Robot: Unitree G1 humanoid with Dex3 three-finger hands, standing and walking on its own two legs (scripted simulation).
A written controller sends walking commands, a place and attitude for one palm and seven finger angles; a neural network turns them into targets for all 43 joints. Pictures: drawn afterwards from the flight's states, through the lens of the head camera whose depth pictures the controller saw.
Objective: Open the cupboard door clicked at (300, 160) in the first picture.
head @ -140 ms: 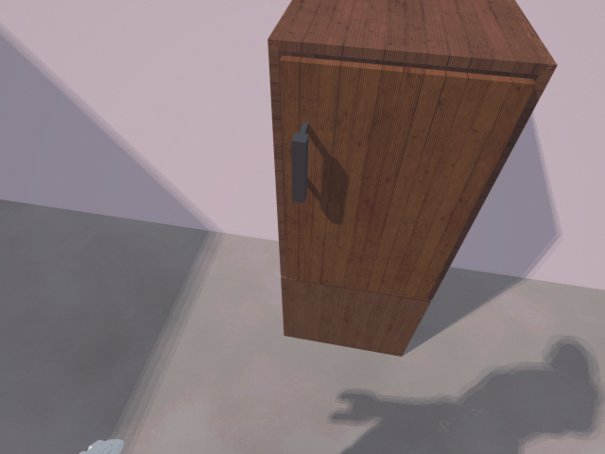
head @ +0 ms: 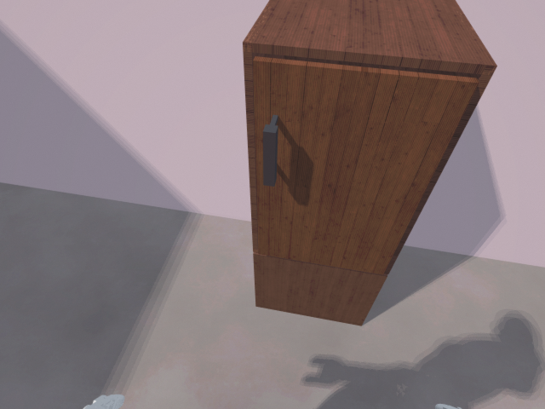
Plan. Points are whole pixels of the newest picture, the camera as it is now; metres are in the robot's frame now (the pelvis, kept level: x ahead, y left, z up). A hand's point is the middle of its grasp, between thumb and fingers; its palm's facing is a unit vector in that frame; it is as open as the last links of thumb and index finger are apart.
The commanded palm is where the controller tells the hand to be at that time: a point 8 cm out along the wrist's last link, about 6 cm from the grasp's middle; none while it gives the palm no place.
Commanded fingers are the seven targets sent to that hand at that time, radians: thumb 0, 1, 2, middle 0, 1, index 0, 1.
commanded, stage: stand and wait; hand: left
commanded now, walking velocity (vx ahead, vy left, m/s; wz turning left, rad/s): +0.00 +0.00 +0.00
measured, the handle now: (272, 150) +0.58 +0.04 +0.06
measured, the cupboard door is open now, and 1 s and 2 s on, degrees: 0 0 0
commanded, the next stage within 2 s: look at it before walking up in 0.68 s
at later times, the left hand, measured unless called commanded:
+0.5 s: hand out of the picture +0.05 +0.23 -0.16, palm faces -0.03 -0.95 -0.31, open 7.3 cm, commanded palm none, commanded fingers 0.00 0.90 0.90 -0.20 -0.30 -0.20 -0.30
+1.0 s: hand out of the picture +0.05 +0.22 -0.15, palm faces -0.02 -0.95 -0.31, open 7.3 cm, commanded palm none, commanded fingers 0.00 0.90 0.90 -0.20 -0.30 -0.20 -0.30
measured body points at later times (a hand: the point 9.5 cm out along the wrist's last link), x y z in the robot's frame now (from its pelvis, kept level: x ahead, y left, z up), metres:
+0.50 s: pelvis -0.01 -0.01 +0.00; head -0.01 -0.01 +0.45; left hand +0.05 +0.27 -0.13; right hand +0.05 -0.30 -0.13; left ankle -0.01 +0.11 -0.74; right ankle -0.01 -0.14 -0.74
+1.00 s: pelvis -0.02 -0.02 +0.01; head -0.02 -0.02 +0.46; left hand +0.05 +0.27 -0.13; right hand +0.05 -0.30 -0.13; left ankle -0.01 +0.11 -0.74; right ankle -0.01 -0.14 -0.74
